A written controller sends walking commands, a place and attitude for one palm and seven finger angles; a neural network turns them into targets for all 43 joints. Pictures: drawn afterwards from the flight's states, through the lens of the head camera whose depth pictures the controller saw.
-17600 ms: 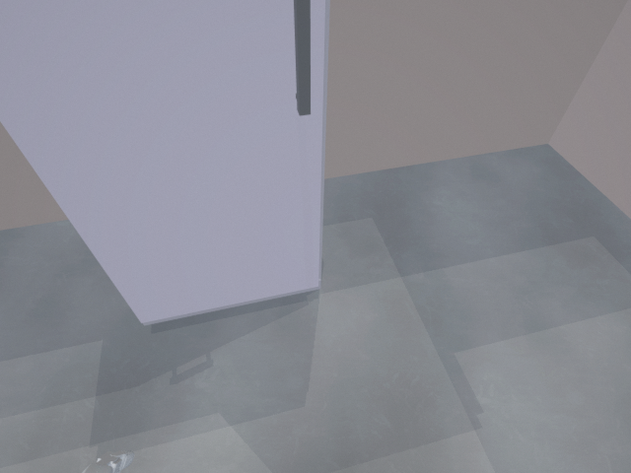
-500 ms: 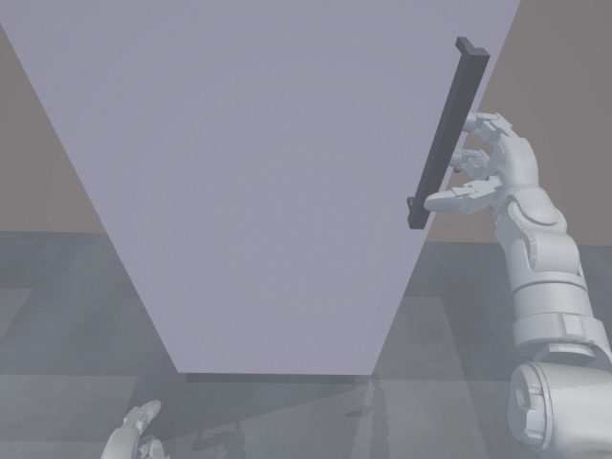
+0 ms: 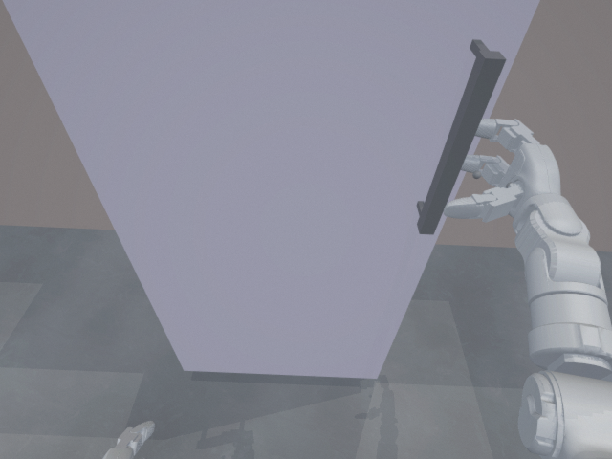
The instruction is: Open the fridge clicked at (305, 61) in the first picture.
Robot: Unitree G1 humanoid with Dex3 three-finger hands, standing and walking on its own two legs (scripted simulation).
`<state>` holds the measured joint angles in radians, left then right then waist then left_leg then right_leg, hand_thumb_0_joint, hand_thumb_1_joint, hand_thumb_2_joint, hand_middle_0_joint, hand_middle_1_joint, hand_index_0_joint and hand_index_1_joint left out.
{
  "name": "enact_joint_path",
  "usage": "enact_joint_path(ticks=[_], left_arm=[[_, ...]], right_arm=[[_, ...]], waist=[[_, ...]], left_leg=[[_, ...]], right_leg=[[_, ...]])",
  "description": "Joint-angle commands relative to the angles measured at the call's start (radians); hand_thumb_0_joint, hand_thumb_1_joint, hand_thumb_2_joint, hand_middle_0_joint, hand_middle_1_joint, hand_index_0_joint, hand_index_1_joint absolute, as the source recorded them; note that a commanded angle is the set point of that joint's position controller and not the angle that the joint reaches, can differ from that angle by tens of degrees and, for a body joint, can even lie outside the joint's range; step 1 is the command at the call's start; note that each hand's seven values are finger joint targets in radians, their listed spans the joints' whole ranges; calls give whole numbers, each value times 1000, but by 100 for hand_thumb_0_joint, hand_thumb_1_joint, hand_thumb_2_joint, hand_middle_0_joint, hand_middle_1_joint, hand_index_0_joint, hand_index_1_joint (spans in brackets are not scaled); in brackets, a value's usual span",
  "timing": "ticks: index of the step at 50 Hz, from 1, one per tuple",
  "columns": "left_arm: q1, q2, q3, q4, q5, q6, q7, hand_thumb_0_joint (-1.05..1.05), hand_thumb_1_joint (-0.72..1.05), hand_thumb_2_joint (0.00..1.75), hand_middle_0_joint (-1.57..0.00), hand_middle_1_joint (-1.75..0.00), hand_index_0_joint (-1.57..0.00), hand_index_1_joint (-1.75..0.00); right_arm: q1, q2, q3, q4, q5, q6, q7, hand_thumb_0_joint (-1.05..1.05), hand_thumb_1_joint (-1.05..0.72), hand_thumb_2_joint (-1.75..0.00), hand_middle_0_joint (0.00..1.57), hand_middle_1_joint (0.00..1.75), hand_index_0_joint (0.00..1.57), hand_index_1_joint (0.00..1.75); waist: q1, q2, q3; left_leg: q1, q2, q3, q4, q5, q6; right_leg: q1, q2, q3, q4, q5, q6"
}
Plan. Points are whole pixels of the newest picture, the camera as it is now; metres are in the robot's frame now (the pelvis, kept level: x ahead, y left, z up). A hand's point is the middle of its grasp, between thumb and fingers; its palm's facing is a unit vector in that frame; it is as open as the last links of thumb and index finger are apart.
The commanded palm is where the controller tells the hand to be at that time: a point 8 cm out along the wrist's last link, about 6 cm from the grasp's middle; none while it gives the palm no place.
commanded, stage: move the hooked fingers beside the handle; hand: right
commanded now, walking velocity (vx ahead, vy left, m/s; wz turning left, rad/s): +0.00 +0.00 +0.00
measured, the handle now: (448, 150) +0.49 -0.15 +0.19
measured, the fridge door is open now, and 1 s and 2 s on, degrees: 0 0 0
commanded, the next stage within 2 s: feel for the door with the fingertips in 1.92 s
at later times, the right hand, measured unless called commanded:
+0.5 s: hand (492, 174) +0.43 -0.19 +0.20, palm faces +0.00 +1.00 +0.00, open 14.0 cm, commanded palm +0.40 -0.24 +0.20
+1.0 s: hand (500, 172) +0.43 -0.20 +0.20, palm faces +0.00 +1.00 -0.01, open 14.0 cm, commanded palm +0.40 -0.25 +0.20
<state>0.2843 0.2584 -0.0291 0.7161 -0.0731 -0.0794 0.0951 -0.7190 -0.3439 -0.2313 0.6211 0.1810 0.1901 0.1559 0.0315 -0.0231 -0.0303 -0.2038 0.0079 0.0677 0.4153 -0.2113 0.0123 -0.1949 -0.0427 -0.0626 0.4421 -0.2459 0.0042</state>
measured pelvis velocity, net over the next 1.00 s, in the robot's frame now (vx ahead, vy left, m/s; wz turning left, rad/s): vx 0.00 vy -0.01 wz -0.01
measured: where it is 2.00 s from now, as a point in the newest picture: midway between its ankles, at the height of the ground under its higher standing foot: outside the picture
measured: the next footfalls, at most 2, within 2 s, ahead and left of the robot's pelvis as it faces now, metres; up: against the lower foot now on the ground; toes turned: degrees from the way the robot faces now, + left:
none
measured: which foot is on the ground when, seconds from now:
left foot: down 0.00-1.00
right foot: down 0.00-1.00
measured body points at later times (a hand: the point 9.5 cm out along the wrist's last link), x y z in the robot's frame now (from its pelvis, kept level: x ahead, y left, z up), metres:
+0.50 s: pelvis -0.01 +0.00 +0.00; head -0.01 +0.00 +0.45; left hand +0.12 +0.25 -0.10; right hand +0.42 -0.24 +0.20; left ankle +0.01 +0.11 -0.74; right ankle -0.01 -0.12 -0.74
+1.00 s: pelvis +0.00 -0.01 +0.00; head +0.00 +0.00 +0.45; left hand +0.11 +0.26 -0.10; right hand +0.42 -0.25 +0.20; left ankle +0.01 +0.11 -0.74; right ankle -0.01 -0.12 -0.74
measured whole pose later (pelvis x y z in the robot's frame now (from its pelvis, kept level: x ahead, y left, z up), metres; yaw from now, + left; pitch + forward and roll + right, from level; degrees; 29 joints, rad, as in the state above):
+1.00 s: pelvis +0.00 -0.01 +0.00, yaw +0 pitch +1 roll +1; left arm 0.28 0.27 -0.03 0.69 -0.07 -0.10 0.09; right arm -0.75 -0.41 -0.26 0.69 0.18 0.16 0.22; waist 0.04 -0.02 -0.04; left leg -0.23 0.01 0.07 0.43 -0.21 0.01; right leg -0.23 -0.04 -0.06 0.47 -0.25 0.00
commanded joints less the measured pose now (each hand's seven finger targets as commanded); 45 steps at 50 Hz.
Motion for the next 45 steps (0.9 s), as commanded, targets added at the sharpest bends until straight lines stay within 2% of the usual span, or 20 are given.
enact_joint_path(ticks=[1,2,5,7,9,10,13,15,16,17,19,20,22,26,27,30,33,34,40,45], left_arm=[[-84,140,45,-130,0,-57,14,0,90,90,-20,-30,-20,-30],[-82,141,44,-129,-2,-56,14,0,90,90,-20,-30,-20,-30],[-77,153,48,-132,3,-56,15,0,90,90,-20,-30,-20,-30],[-84,140,45,-140,-1,-60,15,0,90,90,-20,-30,-20,-30],[-82,142,45,-138,-4,-61,14,0,90,90,-20,-30,-20,-30],[-79,149,48,-136,-2,-62,15,0,90,90,-20,-30,-20,-30],[-80,147,43,-129,-4,-64,15,0,90,90,-20,-30,-20,-30],[-74,160,44,-123,0,-60,17,0,90,90,-20,-30,-20,-30],[-72,155,42,-127,-1,-61,17,0,90,90,-20,-30,-20,-30],[-77,146,40,-134,-2,-64,15,0,90,90,-20,-30,-20,-30],[-68,148,41,-129,-2,-67,16,0,90,90,-20,-30,-20,-30],[-58,156,45,-124,2,-67,16,0,90,90,-20,-30,-20,-30],[-63,148,42,-132,0,-71,13,0,90,90,-20,-30,-20,-30],[-54,153,44,-140,-1,-72,10,0,90,90,-20,-30,-20,-30],[-61,149,44,-146,-2,-72,7,0,90,90,-20,-30,-20,-30],[-53,161,47,-141,-1,-63,9,0,90,90,-20,-30,-20,-30],[-64,148,45,-152,-5,-66,8,0,90,90,-20,-30,-20,-30],[-66,147,46,-153,-6,-67,8,0,90,90,-20,-30,-20,-30],[-59,161,44,-126,-3,-64,15,0,90,90,-20,-30,-20,-30],[-49,157,47,-139,3,-70,12,0,90,90,-20,-30,-20,-30]], right_arm=[[-505,-228,-60,-224,12,-60,7,0,50,-30,30,120,30,120],[-506,-218,-46,-207,12,-55,11,0,50,-30,30,120,30,120],[-481,-278,-97,-204,12,-56,17,0,50,-30,30,120,30,120],[-524,-225,-43,-233,15,-65,29,0,50,-30,30,120,30,120],[-513,-220,-37,-217,19,-67,36,0,50,-30,30,120,30,120],[-513,-244,-57,-219,20,-72,35,0,50,-30,30,120,30,120],[-546,-225,-37,-175,23,-62,39,0,50,-30,30,120,30,120],[-541,-282,-76,-137,15,-62,35,0,50,-30,30,120,30,120],[-567,-284,-70,-142,11,-70,35,0,50,-30,30,120,30,120],[-573,-242,-38,-159,11,-77,37,0,50,-30,30,120,30,120],[-592,-245,-37,-138,12,-89,40,0,50,-30,30,120,30,120],[-590,-279,-62,-128,10,-97,39,0,50,-30,30,120,30,120],[-609,-263,-49,-145,13,-108,44,0,50,-30,30,120,30,120],[-530,-289,-80,-146,14,-111,53,0,50,-30,30,120,30,120],[-520,-263,-64,-157,17,-105,57,0,50,-30,30,120,30,120],[-487,-308,-101,-133,16,-89,57,0,50,-30,30,120,30,120],[-523,-270,-64,-207,14,-91,57,0,50,-30,30,120,30,120],[-512,-252,-55,-212,18,-89,57,0,50,-30,30,120,30,120],[-552,-291,-74,-145,14,-68,49,0,50,-30,30,120,30,120],[-554,-298,-73,-173,7,-105,58,0,50,-30,30,120,30,120]], waist=[[4,9,-269],[8,21,-267],[-7,34,-294],[10,0,-293],[11,-5,-278],[9,5,-286],[21,9,-245],[17,21,-241],[23,25,-253],[20,-2,-271],[27,-4,-273],[25,17,-288],[24,-19,-302],[4,3,-324],[2,-10,-320],[-1,30,-286],[5,-30,-297],[7,-17,-296],[22,2,-239],[10,-29,-330]], left_leg=[[91,-18,-39,-36,256,13],[86,-18,-39,-36,249,12],[109,-16,-41,-31,259,14],[94,-15,-45,-31,268,12],[77,-19,-40,-31,253,15],[86,-19,-38,-31,255,15],[45,-19,-38,-38,211,14],[41,-16,-43,-41,179,12],[43,-14,-42,-38,178,11],[49,-14,-42,-32,189,13],[38,-18,-41,-31,191,15],[51,-17,-40,-28,198,15],[53,-17,-41,-23,213,16],[90,-17,-35,-11,265,18],[84,-19,-37,-13,263,17],[81,-19,-33,-17,244,16],[75,-22,-33,-17,251,19],[70,-25,-33,-19,248,18],[29,-22,-36,-35,177,14],[76,-21,-38,-13,256,22]], right_leg=[[77,33,40,-35,225,-37],[73,34,41,-35,218,-37],[71,35,42,-33,228,-37],[83,36,38,-28,231,-37],[84,35,44,-27,224,-34],[88,34,44,-26,230,-34],[68,35,51,-27,190,-35],[54,34,50,-27,164,-36],[51,34,55,-29,163,-37],[59,37,52,-25,175,-36],[68,37,56,-20,179,-35],[66,34,58,-18,185,-35],[74,36,58,-18,198,-35],[71,31,56,-20,246,-33],[74,33,53,-19,244,-33],[49,30,53,-23,226,-33],[78,30,55,-22,245,-31],[84,30,55,-20,244,-32],[55,33,57,-22,177,-35],[90,34,59,-11,254,-32]])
